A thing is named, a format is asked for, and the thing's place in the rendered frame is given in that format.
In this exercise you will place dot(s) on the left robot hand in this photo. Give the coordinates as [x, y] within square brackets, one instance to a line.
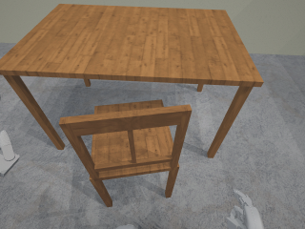
[8, 157]

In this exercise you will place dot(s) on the right robot hand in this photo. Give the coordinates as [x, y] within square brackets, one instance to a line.
[248, 218]

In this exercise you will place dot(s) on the table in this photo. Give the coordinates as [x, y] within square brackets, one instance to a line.
[125, 43]

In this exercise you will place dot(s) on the chair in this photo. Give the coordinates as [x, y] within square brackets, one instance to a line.
[129, 139]

